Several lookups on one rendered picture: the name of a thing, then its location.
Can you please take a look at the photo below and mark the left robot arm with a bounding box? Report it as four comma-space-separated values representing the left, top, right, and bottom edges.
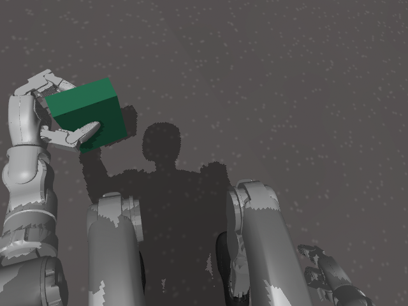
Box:
0, 144, 68, 306

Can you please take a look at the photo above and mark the carton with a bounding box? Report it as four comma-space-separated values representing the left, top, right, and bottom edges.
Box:
45, 78, 128, 154

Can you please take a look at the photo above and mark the right robot hand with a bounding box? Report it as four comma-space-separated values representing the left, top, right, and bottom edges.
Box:
298, 245, 353, 303

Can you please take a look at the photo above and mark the right robot arm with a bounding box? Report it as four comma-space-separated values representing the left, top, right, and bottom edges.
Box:
332, 285, 375, 306

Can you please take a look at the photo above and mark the right robot foot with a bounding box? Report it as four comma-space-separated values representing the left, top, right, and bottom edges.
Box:
215, 231, 249, 306

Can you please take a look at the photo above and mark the left robot hand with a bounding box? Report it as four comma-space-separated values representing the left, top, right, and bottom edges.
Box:
8, 69, 101, 152

